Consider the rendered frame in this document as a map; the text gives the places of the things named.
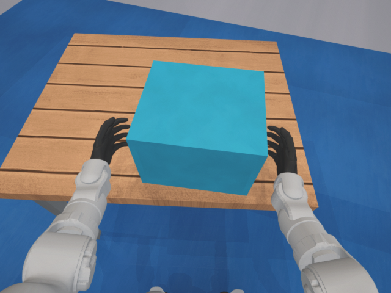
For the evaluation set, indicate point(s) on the robot left upper arm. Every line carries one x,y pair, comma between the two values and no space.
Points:
60,263

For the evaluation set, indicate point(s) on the carton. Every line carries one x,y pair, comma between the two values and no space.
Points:
200,127

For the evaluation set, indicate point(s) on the left robot hand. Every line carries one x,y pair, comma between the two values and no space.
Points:
104,146

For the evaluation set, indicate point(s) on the robot right upper arm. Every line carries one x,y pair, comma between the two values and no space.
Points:
342,275

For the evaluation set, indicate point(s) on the robot left forearm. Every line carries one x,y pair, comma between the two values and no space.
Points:
84,212

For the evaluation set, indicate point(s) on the right robot hand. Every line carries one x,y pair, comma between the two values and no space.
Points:
285,156

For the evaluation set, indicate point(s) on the table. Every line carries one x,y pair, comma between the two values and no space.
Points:
100,76

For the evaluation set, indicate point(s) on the robot right forearm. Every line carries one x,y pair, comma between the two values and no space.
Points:
304,232

